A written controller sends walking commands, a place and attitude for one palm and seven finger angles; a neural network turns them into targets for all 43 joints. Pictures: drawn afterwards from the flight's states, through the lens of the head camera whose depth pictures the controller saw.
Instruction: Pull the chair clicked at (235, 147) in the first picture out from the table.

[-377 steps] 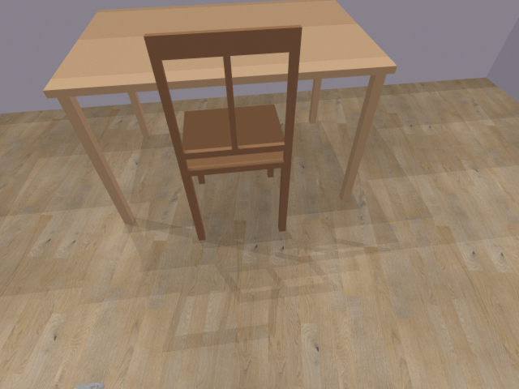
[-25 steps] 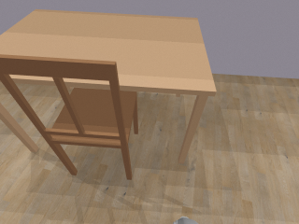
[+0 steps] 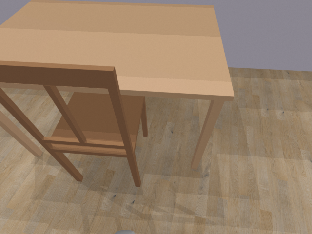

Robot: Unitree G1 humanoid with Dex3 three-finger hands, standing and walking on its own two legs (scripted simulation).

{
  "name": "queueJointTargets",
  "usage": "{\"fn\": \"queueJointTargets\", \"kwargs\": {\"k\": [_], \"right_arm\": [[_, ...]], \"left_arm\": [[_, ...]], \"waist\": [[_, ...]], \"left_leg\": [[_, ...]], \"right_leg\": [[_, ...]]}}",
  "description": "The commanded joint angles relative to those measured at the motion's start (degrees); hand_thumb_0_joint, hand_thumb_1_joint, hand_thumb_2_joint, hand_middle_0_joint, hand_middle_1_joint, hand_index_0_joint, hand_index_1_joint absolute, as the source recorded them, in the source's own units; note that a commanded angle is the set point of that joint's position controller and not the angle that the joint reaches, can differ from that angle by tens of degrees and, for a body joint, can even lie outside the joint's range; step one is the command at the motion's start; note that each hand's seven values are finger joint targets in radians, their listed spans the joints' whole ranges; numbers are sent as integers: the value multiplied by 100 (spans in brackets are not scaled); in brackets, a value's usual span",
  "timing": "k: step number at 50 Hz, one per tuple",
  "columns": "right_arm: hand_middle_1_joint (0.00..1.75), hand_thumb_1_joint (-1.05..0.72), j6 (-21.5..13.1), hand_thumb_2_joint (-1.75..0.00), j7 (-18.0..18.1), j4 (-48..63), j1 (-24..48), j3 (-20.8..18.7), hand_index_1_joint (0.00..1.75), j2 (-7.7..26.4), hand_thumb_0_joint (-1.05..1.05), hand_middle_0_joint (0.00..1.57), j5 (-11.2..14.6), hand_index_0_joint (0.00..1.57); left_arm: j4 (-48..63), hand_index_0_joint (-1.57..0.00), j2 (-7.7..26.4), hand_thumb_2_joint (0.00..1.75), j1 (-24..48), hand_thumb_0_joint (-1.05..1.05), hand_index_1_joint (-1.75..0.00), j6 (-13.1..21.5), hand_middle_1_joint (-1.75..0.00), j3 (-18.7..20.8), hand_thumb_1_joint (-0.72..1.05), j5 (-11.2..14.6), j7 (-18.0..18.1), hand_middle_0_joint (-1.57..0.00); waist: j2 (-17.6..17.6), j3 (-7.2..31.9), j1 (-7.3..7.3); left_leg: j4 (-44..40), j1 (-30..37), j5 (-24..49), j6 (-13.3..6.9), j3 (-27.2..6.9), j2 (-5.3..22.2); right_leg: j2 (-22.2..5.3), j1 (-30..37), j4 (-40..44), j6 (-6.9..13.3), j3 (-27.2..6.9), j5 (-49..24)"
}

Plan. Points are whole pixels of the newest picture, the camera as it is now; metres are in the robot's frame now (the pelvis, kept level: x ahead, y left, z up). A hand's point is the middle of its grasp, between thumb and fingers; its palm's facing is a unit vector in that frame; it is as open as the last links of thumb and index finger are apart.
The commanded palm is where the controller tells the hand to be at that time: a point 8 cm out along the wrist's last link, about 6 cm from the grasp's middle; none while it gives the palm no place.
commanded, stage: come to a stop and stand still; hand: left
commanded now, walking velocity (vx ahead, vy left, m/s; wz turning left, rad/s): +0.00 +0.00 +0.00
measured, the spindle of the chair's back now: (69, 117) +0.48 +0.36 -0.07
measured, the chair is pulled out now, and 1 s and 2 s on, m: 0.00 0.00 0.00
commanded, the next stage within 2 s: look again from close up in 0.54 s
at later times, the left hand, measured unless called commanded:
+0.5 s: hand out of the picture -0.01 +0.25 -0.16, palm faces +0.01 -0.97 -0.23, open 7.4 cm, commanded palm none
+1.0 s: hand out of the picture +0.02 +0.22 -0.17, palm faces -0.01 -0.98 -0.22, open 7.3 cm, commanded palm none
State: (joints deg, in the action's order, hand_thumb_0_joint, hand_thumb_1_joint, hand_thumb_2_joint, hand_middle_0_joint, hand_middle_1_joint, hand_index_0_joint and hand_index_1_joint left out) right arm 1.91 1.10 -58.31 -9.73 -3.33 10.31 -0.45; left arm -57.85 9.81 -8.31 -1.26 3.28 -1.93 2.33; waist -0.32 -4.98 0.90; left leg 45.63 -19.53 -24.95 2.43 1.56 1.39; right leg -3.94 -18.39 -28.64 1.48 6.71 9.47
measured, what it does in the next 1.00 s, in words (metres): steps on the spot: left foot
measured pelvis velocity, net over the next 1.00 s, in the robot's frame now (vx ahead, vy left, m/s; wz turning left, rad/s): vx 0.01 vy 0.04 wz -0.02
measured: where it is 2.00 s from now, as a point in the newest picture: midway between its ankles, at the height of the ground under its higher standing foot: outside the picture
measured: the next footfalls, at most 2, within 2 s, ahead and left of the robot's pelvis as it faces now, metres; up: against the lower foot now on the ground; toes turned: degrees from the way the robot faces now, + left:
left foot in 0.06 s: +0.03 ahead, +0.13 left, +0.00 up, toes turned +3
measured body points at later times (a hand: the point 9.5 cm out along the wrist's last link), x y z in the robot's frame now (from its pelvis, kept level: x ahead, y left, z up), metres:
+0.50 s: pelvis -0.01 +0.07 +0.00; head -0.02 +0.05 +0.45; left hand -0.01 +0.30 -0.14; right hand +0.02 -0.17 -0.16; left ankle -0.01 +0.13 -0.74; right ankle +0.04 -0.07 -0.74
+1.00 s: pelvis +0.01 +0.04 +0.00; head +0.01 +0.03 +0.45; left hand +0.02 +0.27 -0.15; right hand +0.00 -0.17 -0.16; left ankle +0.00 +0.13 -0.74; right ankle +0.04 -0.07 -0.74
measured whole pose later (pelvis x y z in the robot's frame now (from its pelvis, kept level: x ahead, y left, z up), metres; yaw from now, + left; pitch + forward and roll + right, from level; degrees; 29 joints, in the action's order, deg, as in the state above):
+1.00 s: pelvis +0.01 +0.04 +0.00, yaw -1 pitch -2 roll +1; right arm -1.4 1.3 -64.5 -17.0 1.4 8.5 -0.7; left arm -63.1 8.3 -15.8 0.4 -0.9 -0.7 2.2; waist -1.2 -1.8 -0.5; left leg 23.6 -7.6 -14.5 -2.6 5.6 -1.7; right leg -1.1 -13.2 -26.6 0.2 0.5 11.6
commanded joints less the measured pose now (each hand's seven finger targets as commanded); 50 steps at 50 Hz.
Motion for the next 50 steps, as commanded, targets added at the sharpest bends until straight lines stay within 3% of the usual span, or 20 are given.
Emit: {"fn": "queueJointTargets", "kwargs": {"k": [1, 2, 3, 4, 5, 6, 7, 8, 10, 11, 12, 13, 14, 15, 18, 23, 28, 31, 40, 50], "right_arm": [[30, -90, -140, -90, -33, 685, -814, -77, 30, 319, 0, 20, -1, 20], [30, -90, -154, -90, -38, 760, -881, -38, 30, 483, 0, 20, -22, 20], [30, -90, -169, -90, -59, 933, -859, -58, 30, 766, 0, 20, -108, 20], [30, -90, -117, -90, -36, 1122, -516, -64, 30, 1039, 0, 20, -163, 20], [30, -90, -132, -90, -33, 1214, -303, -43, 30, 907, 0, 20, -135, 20], [30, -90, -136, -90, -23, 1244, -145, -9, 30, 910, 0, 20, -122, 20], [30, -90, -137, -90, -22, 1264, -63, 16, 30, 876, 0, 20, -118, 20], [30, -90, -162, -90, -18, 1254, -43, 51, 30, 843, 0, 20, -123, 20], [30, -90, -204, -90, 3, 1217, -143, 83, 30, 845, 0, 20, -89, 20], [30, -90, -216, -90, 0, 1183, -171, 109, 30, 823, 0, 20, -62, 20], [30, -90, -224, -90, -13, 1141, -268, 135, 30, 755, 0, 20, -37, 20], [30, -90, -235, -90, -18, 1087, -371, 156, 30, 707, 0, 20, -33, 20], [30, -90, -220, -90, -16, 1002, -523, 158, 30, 749, 0, 20, -32, 20], [30, -90, -234, -90, -18, 910, -641, 156, 30, 786, 0, 20, -37, 20], [30, -90, -297, -90, -18, 730, -689, 161, 30, 761, 0, 20, -53, 20], [30, -90, -352, -90, -3, 511, -688, 232, 30, 751, 0, 20, -50, 20], [30, -90, -367, -90, 15, 198, -820, 281, 30, 664, 0, 20, -43, 20], [30, -90, -387, -90, 28, 21, -916, 307, 30, 622, 0, 20, -40, 20], [30, -90, -413, -90, 58, -339, -1091, 346, 30, 449, 0, 20, -22, 20], [30, -90, -406, -90, 68, -502, -1061, 351, 30, 364, 0, 20, -13, 20]], "left_arm": [[536, -20, 1272, 90, -482, 0, -30, 86, -30, 108, 90, 46, 216, -20], [569, -20, 1024, 90, -398, 0, -30, 43, -30, 37, 90, 78, 166, -20], [623, -20, 699, 90, -477, 0, -30, -34, -30, -31, 90, 100, 94, -20], [690, -20, 524, 90, -624, 0, -30, -43, -30, -64, 90, 114, 45, -20], [680, -20, 555, 90, -534, 0, -30, -96, -30, -87, 90, 37, 21, -20], [655, -20, 571, 90, -592, 0, -30, -110, -30, -102, 90, 28, -26, -20], [618, -20, 550, 90, -727, 0, -30, -94, -30, -114, 90, 35, -61, -20], [579, -20, 572, 90, -845, 0, -30, -58, -30, -131, 90, 37, -94, -20], [547, -20, 556, 90, -1017, 0, -30, 30, -30, -158, 90, 63, -103, -20], [515, -20, 602, 90, -1085, 0, -30, 72, -30, -182, 90, 59, -99, -20], [498, -20, 641, 90, -1102, 0, -30, 124, -30, -213, 90, 62, -94, -20], [474, -20, 689, 90, -1022, 0, -30, 164, -30, -234, 90, 66, -99, -20], [477, -20, 752, 90, -919, 0, -30, 191, -30, -227, 90, 77, -98, -20], [477, -20, 701, 90, -854, 0, -30, 199, -30, -233, 90, 83, -87, -20], [428, -20, 608, 90, -972, 0, -30, 179, -30, -237, 90, 73, -74, -20], [204, -20, 548, 90, -1155, 0, -30, 198, -30, -259, 90, 75, -73, -20], [0, -20, 489, 90, -1128, 0, -30, 211, -30, -287, 90, 90, -60, -20], [-105, -20, 441, 90, -1121, 0, -30, 218, -30, -299, 90, 107, -50, -20], [-296, -20, 384, 90, -1097, 0, -30, 253, -30, -320, 90, 134, -24, -20], [-369, -20, 371, 90, -1094, 0, -30, 283, -30, -334, 90, 137, -14, -20]], "waist": [[-30, 1734, -218], [-365, 1278, -297], [-1234, 798, -241], [-1169, 225, -53], [-1385, -122, -77], [-1247, -327, -38], [-963, -351, 17], [-968, -244, 70], [-514, -2, 97], [-226, -19, 102], [19, -18, 26], [-10, -68, -93], [499, 3, -177], [713, 6, -222], [118, 38, -170], [-115, 214, -78], [34, 74, -71], [-68, 92, -72], [85, 155, -87], [135, 115, -114]], "left_leg": [[-1716, 795, 534, -101, 314, -71], [-2172, 873, 810, -192, 171, 126], [-2691, 431, 668, -507, -819, 897], [-2944, -404, 561, -864, -1228, 1356], [-3199, -709, 268, -882, -1285, 1172], [-3226, -863, 215, -903, -1203, 1088], [-3176, -857, 214, -915, -1095, 1005], [-3074, -629, 552, -901, -901, 901], [-2826, -253, 772, -868, -856, 874], [-2694, -260, 503, -781, -780, 744], [-2629, -179, 211, -670, -692, 520], [-2719, 16, 166, -601, -666, 369], [-2665, 183, 29, -564, -644, 356], [-2670, 333, 150, -567, -647, 370], [-3076, 363, -13, -593, -783, 506], [-3246, 305, 117, -574, -782, 530], [-3231, 315, 394, -550, -726, 522], [-3193, 355, 576, -526, -652, 508], [-2924, 596, 1269, -496, -452, 466], [-2790, 779, 1449, -456, -316, 451]], "right_leg": [[-1149, 835, -36, 514, -1272, -571], [-748, 274, -237, 288, -847, 465], [-165, -268, -777, -13, -290, 1363], [110, -239, -954, -105, -199, 1300], [202, -189, -1250, -47, -251, 1370], [225, -203, -1499, -48, -388, 1285], [250, -157, -1570, -54, -489, 1149], [251, -131, -1500, -56, -504, 1035], [172, 131, -736, -36, -612, 778], [113, 281, -208, -2, -796, 534], [-19, 289, 227, 79, -1092, 496], [-103, 100, 425, 178, -1330, 549], [-108, -50, 514, 181, -1387, 953], [-100, -147, 546, 163, -1375, 1036], [-6, -23, 417, 103, -1146, 809], [-38, 384, 353, 91, -1056, 416], [-105, 473, 426, 92, -1041, 267], [-146, 552, 450, 86, -1038, 181], [-196, 675, 543, 91, -1107, -155], [-207, 629, 662, 108, -1213, -331]]}}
